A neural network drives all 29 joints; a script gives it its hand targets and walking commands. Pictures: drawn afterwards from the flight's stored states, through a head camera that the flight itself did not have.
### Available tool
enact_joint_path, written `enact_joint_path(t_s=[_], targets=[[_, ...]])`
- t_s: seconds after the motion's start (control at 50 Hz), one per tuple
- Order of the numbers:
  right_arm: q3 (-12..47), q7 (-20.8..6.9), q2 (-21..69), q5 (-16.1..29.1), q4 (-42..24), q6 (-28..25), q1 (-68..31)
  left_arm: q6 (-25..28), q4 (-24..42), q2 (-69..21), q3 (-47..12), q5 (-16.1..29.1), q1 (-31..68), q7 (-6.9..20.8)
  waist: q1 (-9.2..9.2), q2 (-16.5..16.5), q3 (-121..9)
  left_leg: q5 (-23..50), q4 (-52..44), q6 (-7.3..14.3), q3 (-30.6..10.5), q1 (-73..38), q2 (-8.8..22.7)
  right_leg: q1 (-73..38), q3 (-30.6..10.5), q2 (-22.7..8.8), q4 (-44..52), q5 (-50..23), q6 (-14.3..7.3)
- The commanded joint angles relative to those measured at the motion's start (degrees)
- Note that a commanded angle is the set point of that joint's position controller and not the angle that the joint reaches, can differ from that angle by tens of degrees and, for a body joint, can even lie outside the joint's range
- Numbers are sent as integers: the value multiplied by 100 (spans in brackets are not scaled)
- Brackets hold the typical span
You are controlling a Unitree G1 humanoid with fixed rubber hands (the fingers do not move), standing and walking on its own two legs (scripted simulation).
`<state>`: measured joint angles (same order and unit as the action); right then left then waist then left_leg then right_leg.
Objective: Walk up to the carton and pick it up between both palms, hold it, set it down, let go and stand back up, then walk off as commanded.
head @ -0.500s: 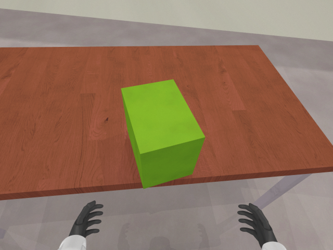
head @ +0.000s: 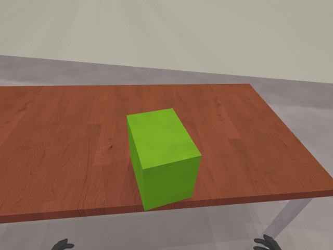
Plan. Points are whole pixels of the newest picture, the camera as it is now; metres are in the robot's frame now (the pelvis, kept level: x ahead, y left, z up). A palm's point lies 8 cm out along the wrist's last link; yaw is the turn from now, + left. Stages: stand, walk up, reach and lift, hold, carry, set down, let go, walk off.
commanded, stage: stand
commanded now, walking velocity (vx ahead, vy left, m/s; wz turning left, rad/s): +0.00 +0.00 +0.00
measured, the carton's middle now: (159, 156) +0.44 +0.03 -0.03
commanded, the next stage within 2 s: walk off in 1.50 s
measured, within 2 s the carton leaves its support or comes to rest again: neither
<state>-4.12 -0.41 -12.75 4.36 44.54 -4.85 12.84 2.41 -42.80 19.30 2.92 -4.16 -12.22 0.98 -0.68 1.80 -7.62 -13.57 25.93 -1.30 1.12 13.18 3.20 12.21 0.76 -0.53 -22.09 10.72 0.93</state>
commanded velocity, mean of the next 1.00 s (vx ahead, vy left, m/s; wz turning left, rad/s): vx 0.00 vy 0.00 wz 0.00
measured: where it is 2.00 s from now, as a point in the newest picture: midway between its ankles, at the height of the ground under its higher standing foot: outside the picture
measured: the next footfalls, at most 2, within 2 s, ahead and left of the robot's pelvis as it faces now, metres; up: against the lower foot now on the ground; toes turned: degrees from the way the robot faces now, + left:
none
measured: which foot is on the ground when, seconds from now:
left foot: down 0.00-1.00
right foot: down 0.00-1.00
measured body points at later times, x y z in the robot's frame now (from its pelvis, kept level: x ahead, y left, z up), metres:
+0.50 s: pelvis -0.03 +0.00 +0.00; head -0.06 +0.02 +0.45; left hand +0.10 +0.29 -0.10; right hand +0.10 -0.27 -0.09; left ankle +0.00 +0.13 -0.74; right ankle +0.01 -0.13 -0.74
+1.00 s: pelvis -0.03 +0.00 +0.00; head -0.06 +0.02 +0.45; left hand +0.09 +0.29 -0.10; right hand +0.10 -0.27 -0.09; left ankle +0.00 +0.13 -0.74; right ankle +0.01 -0.13 -0.74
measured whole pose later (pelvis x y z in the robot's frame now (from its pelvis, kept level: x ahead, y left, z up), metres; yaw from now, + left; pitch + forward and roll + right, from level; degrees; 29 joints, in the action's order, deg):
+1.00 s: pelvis -0.03 +0.00 +0.00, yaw +0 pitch -2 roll -1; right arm -4.2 -0.4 -14.2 4.3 44.5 -3.7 13.9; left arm 2.5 -44.2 20.4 2.9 -4.2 -13.4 1.4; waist -0.7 1.8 -3.2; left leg -11.1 25.9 -1.3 1.1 13.2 3.2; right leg 12.2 0.7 -0.5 -22.1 8.2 0.9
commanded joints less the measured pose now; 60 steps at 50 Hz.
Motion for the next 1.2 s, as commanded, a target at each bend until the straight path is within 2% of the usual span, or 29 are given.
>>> enact_joint_path(t_s=[0.0, 0.02, 0.06, 0.08, 0.12, 0.14, 0.18, 0.28, 0.32, 0.4, 0.44, 0.48, 0.5, 0.52, 0.56, 0.58, 0.6, 0.7, 0.86, 0.88, 0.9, 0.92, 0.96, 1.0, 1.1, 1.18], targets=[[-342, -2, -1470, -796, -503, 2, 302, 216, 229, 826, 346, 199, -239, 13, 76, -253, 300, 867, -70, 419, -251, -123, 310, -519, -316, -617, 8, -741, -249], [-319, 0, -1409, -770, -508, 4, 370, 216, 231, 877, 363, 200, -225, 6, 117, -139, 277, 821, -69, 416, -287, -145, 317, -518, -325, -625, -13, -752, -238], [-331, 2, -1439, -775, -506, 2, 314, 207, 188, 900, 353, 199, -283, -2, 91, -268, 353, 694, -116, 410, -288, -104, 316, -485, -322, -615, 17, -606, -238], [-311, -12, -1386, -744, -520, 9, 312, 203, 202, 929, 353, 190, -231, -12, 126, -129, 404, 694, -148, 401, -316, -107, 329, -446, -317, -620, 22, -555, -212], [-332, 8, -1483, -756, -539, 18, 281, 194, 187, 892, 332, 209, -261, 2, 106, -313, 439, 676, -175, 405, -307, -55, 322, -468, -330, -608, 37, -537, -214], [-299, 15, -1391, -764, -522, 17, 303, 202, 176, 905, 342, 204, -327, -4, 65, -248, 362, 731, -156, 385, -304, -160, 329, -446, -301, -612, 51, -536, -211], [-315, 11, -1495, -750, -510, 26, 418, 192, 159, 862, 317, 227, -325, 8, 102, -209, 446, 611, -163, 378, -313, -64, 320, -459, -343, -607, 65, -469, -208], [-296, 21, -1457, -731, -478, 52, 392, 176, 142, 898, 310, 237, -276, 13, 134, -293, 542, 314, -229, 337, -332, -61, 304, -334, -356, -594, 140, -193, -179], [-274, 24, -1456, -727, -480, 62, 375, 163, 143, 899, 286, 266, -301, 10, 97, -170, 531, 194, -276, 342, -376, -1, 329, -368, -352, -606, 142, -63, -194], [-280, 2, -1463, -710, -500, 72, 308, 176, 161, 954, 295, 257, -266, 10, 96, -378, 627, 106, -309, 309, -376, 55, 324, -274, -357, -610, 151, 115, -183], [-264, 0, -1483, -723, -491, 72, 333, 141, 150, 933, 279, 274, -313, 27, 97, -358, 654, -34, -328, 311, -368, 59, 326, -262, -374, -606, 180, 202, -193], [-266, 12, -1484, -692, -449, 96, 373, 163, 160, 985, 281, 254, -255, 26, 105, -200, 708, -65, -351, 313, -419, 42, 324, -214, -362, -590, 223, 225, -170], [-261, 2, -1510, -713, -438, 83, 348, 157, 128, 930, 272, 290, -306, 18, 78, -352, 628, -89, -350, 314, -395, 34, 354, -266, -393, -608, 214, 266, -179], [-257, 3, -1498, -692, -472, 83, 340, 154, 132, 953, 265, 287, -269, 24, 102, -254, 612, -95, -321, 303, -399, 16, 335, -237, -384, -603, 230, 316, -175], [-273, 2, -1549, -691, -479, 85, 245, 150, 158, 992, 272, 296, -174, 33, 100, -411, 645, -143, -348, 288, -415, 118, 335, -301, -405, -625, 212, 255, -194], [-264, 7, -1537, -694, -462, 94, 258, 161, 157, 1029, 295, 280, -187, 19, 84, -243, 636, -96, -336, 297, -432, 13, 361, -221, -401, -623, 213, 309, -201], [-267, 9, -1533, -676, -450, 91, 308, 173, 152, 957, 261, 306, -204, 33, 123, -394, 716, -109, -337, 298, -435, 72, 341, -199, -434, -635, 246, 286, -190], [-264, -5, -1614, -682, -463, 77, 220, 166, 130, 952, 234, 324, -202, 36, 49, -374, 647, -86, -372, 290, -461, 74, 379, -277, -436, -645, 236, 277, -215], [-235, -5, -1582, -648, -453, 80, 190, 161, 114, 1067, 273, 313, -192, 25, 70, -470, 591, -14, -361, 275, -431, 73, 403, -339, -453, -694, 235, 73, -206], [-215, -8, -1550, -640, -413, 94, 193, 153, 82, 1055, 264, 304, -160, 33, 83, -270, 672, -58, -383, 273, -435, 37, 394, -272, -418, -668, 238, 93, -197], [-241, -1, -1637, -652, -437, 93, 222, 147, 106, 991, 241, 331, -165, 44, 74, -376, 688, -101, -382, 281, -427, 100, 400, -275, -453, -697, 242, 121, -211], [-230, 6, -1625, -652, -398, 105, 189, 159, 84, 1075, 266, 332, -184, 38, 41, -345, 759, -124, -403, 283, -458, 142, 391, -233, -440, -665, 271, 191, -201], [-240, 14, -1664, -649, -377, 88, 193, 164, 44, 1039, 243, 361, -231, 43, 79, -539, 694, -70, -406, 268, -411, 53, 412, -225, -469, -697, 286, 193, -194], [-220, -2, -1628, -636, -354, 97, 312, 174, 33, 1098, 260, 346, -230, 32, 87, -383, 701, -76, -392, 272, -428, 113, 431, -340, -484, -714, 248, 69, -200], [-208, 0, -1680, -629, -347, 86, 186, 156, -31, 1047, 233, 372, -216, 29, 43, -536, 619, 7, -386, 287, -452, 50, 442, -378, -492, -713, 238, 37, -212], [-208, 12, -1643, -610, -355, 116, 165, 145, -51, 1077, 236, 367, -167, 23, 51, -442, 654, -34, -442, 253, -440, 7, 457, -308, -478, -719, 261, 47, -213]])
